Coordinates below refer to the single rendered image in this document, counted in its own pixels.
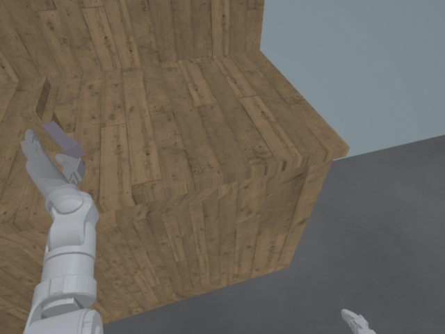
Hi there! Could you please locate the counter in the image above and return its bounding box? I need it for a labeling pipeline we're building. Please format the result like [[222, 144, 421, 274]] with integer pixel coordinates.
[[0, 0, 350, 334]]

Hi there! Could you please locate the tap lever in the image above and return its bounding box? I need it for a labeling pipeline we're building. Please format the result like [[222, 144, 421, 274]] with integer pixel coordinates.
[[42, 121, 84, 159]]

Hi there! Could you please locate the robot right hand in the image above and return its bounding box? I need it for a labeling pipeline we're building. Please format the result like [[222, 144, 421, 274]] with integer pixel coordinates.
[[341, 309, 376, 334]]

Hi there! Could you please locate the robot left hand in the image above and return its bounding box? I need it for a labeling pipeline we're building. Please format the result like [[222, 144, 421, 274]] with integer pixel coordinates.
[[20, 129, 86, 199]]

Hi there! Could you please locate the robot left upper arm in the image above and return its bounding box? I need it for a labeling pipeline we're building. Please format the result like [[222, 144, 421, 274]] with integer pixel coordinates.
[[26, 308, 104, 334]]

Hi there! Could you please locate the robot left forearm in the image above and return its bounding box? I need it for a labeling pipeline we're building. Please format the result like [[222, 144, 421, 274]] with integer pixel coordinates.
[[23, 183, 99, 334]]

